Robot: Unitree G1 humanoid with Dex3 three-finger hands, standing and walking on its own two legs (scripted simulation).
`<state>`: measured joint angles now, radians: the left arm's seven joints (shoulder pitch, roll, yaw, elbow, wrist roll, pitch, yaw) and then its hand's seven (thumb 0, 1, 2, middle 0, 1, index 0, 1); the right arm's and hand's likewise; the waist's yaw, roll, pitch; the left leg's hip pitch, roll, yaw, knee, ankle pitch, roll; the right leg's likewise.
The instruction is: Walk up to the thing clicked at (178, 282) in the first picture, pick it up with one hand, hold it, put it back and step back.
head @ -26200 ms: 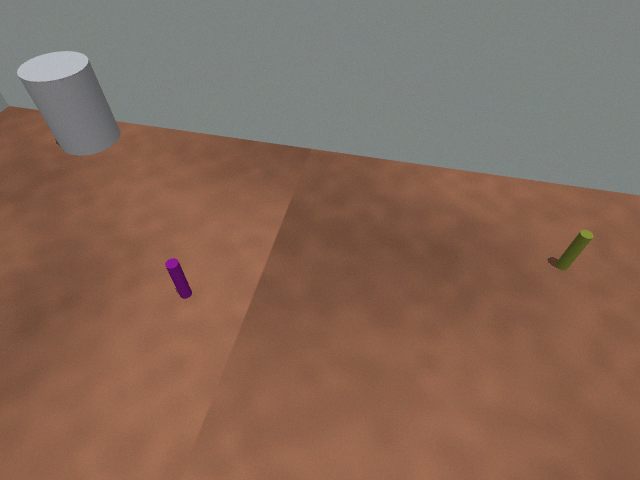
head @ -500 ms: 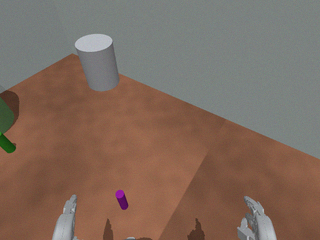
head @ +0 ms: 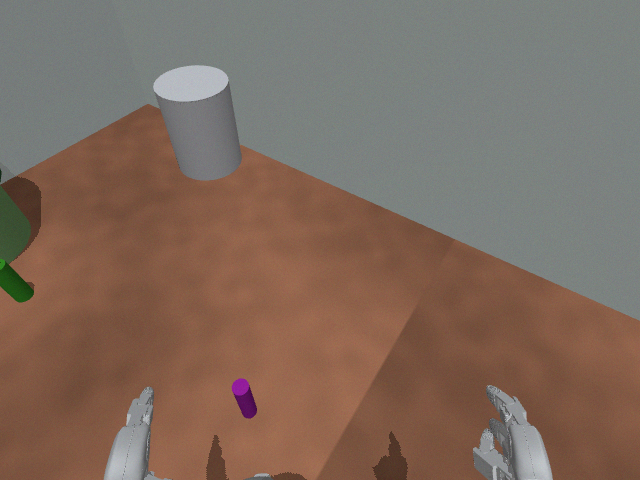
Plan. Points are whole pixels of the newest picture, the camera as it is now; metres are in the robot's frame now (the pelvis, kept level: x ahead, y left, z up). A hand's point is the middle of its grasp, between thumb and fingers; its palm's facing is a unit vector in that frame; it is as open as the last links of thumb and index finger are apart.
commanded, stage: home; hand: left
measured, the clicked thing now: (245, 399) +0.44 +0.20 -0.63
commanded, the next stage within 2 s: stand in 0.44 s
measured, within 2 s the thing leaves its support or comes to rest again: neither
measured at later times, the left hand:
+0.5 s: hand (181, 459) +0.17 +0.18 -0.06, palm faces +0.09 -0.96 -0.27, open 17.7 cm
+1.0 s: hand out of the picture +0.15 +0.20 -0.09, palm faces -0.03 -0.95 -0.32, open 9.3 cm
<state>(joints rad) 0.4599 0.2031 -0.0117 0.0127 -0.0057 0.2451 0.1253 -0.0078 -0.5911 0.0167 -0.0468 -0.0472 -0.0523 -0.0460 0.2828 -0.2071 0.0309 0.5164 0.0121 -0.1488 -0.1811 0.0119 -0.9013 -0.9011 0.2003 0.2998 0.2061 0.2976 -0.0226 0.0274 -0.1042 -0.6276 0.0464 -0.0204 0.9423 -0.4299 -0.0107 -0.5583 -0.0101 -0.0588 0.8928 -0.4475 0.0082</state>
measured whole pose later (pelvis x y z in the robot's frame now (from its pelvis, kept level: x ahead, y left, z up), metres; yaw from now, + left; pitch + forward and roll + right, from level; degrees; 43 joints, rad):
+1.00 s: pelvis -0.01 +0.00 +0.01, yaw +1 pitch +2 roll -1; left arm 0.28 0.28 -0.02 0.42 0.07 0.06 0.03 0.00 0.55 0.82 -0.20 -0.29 -0.20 -0.29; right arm 0.19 -0.26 0.02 0.73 -0.07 -0.06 -0.06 0.01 -0.90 -0.90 0.20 0.30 0.21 0.30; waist 0.00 -0.01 -0.02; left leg -0.50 0.01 0.00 0.86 -0.39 0.01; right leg -0.45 -0.04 -0.04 0.85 -0.43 0.01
